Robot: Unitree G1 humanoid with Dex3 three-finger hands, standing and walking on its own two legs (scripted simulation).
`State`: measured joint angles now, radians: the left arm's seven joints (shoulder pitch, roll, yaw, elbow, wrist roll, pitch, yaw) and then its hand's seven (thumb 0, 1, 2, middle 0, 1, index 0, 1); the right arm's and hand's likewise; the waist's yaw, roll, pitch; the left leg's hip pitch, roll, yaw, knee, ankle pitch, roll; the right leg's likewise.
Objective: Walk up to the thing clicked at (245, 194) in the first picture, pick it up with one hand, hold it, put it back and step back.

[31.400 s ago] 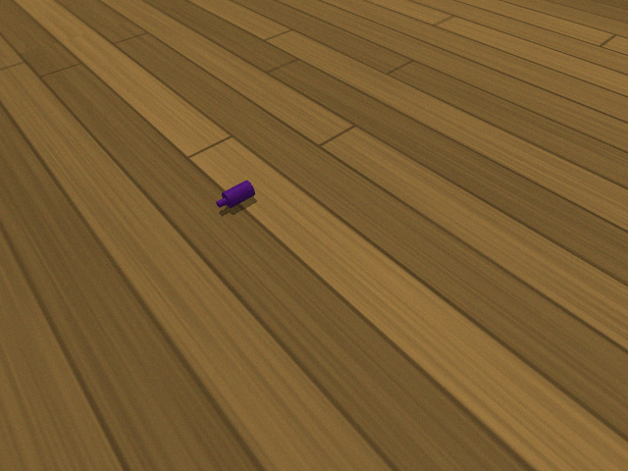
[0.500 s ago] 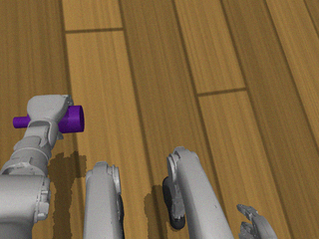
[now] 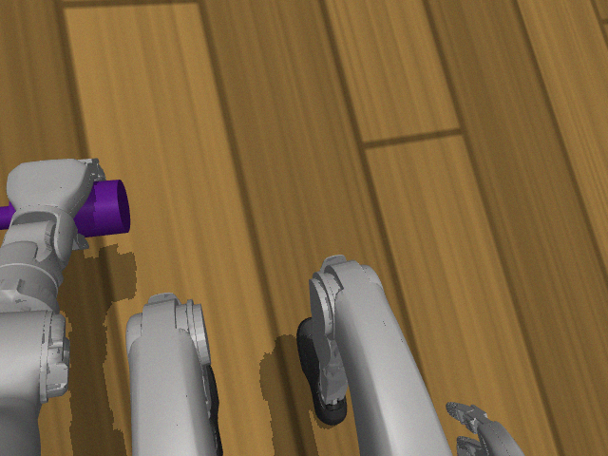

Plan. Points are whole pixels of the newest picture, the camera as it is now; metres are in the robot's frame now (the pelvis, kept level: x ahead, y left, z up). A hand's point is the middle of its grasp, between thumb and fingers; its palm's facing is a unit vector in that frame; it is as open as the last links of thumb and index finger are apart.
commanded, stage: crouch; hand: left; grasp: from above
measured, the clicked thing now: (58, 212) +0.46 +0.26 -0.21
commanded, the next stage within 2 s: lower in 0.28 s
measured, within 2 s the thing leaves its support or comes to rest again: neither
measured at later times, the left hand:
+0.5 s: hand (77, 213) +0.46 +0.24 -0.23, palm faces -0.51 -0.01 -0.86, open 10.5 cm
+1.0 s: hand (93, 218) +0.46 +0.24 -0.29, palm faces -0.50 -0.02 -0.86, open 10.5 cm
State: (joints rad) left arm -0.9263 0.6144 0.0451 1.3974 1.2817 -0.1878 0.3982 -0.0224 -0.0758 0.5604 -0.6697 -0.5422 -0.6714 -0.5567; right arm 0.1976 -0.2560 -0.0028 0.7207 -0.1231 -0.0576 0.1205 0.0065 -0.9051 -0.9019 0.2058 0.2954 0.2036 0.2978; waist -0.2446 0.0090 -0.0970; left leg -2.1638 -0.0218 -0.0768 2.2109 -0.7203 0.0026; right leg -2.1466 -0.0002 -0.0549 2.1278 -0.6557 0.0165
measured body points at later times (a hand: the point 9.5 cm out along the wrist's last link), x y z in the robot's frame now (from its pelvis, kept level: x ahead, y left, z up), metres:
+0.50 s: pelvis +0.00 +0.00 -0.04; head +0.26 +0.05 +0.33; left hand +0.48 +0.24 -0.18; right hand +0.02 -0.28 -0.14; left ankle +0.07 +0.12 -0.36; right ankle +0.10 -0.12 -0.36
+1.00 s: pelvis +0.00 +0.00 -0.07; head +0.28 +0.06 +0.28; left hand +0.49 +0.24 -0.24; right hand +0.02 -0.28 -0.16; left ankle +0.07 +0.12 -0.36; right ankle +0.10 -0.12 -0.36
